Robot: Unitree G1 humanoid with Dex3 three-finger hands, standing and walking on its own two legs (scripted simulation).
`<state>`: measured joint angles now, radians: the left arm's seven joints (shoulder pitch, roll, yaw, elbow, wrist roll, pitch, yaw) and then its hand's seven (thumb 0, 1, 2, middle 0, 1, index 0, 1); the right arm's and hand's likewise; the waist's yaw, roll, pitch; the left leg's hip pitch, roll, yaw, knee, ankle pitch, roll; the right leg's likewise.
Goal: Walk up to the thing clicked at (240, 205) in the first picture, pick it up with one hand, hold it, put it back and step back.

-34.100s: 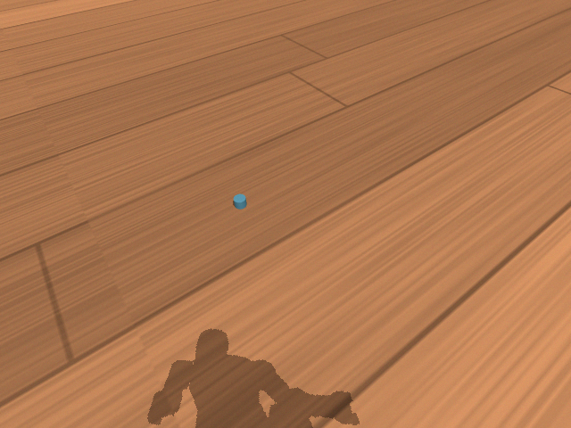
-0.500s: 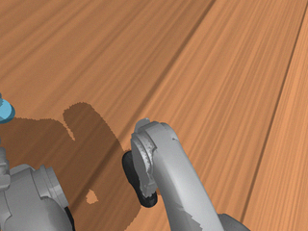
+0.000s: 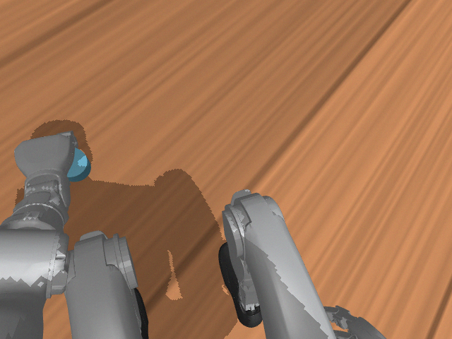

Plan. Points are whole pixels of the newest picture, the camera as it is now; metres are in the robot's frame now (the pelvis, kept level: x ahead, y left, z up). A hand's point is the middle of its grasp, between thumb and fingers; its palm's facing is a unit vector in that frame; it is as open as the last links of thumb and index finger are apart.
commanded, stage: settle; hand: left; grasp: from above
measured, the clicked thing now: (72, 165) +0.47 +0.21 -0.23
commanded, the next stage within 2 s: lift in 0.20 s
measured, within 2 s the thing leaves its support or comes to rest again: neither
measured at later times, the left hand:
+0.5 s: hand (43, 167) +0.45 +0.23 -0.14, palm faces -0.45 -0.07 -0.89, open 8.6 cm
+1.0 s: hand out of the picture +0.38 +0.25 +0.00, palm faces -0.44 -0.08 -0.89, open 8.6 cm
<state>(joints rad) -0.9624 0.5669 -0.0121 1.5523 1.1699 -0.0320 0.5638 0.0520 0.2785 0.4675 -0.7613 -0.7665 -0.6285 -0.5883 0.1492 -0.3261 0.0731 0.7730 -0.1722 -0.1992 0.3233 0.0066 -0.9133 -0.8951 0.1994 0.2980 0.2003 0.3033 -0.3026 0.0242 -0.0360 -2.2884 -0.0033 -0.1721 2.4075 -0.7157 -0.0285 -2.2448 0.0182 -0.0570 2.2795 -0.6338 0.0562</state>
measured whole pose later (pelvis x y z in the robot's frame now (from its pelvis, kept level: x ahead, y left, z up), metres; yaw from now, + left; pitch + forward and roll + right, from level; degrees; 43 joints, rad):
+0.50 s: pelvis +0.00 -0.01 +0.02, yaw +4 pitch +35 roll -5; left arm -0.94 0.48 -0.04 1.39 1.15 -0.04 0.40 0.08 0.30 0.43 -0.91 -0.66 -0.67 -0.49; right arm 0.17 -0.30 0.00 0.77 -0.12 -0.08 0.18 0.01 -0.91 -0.90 0.20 0.30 0.20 0.30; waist -0.21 0.04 -0.11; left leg -2.23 -0.01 -0.12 2.31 -0.70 -0.04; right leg -2.21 0.00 -0.02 2.24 -0.65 0.04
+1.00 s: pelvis +0.00 +0.00 +0.12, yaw +6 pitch +33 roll -4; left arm -0.62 0.43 -0.14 0.95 1.05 0.02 0.21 0.08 0.29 0.44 -0.92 -0.62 -0.69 -0.47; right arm 0.17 -0.28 -0.04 0.68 -0.01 0.03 0.04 0.01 -0.92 -0.90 0.20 0.30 0.20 0.30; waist -0.12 0.07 -0.20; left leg -1.92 0.00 -0.08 2.01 -0.66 -0.02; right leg -1.90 -0.02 0.00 1.95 -0.62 0.04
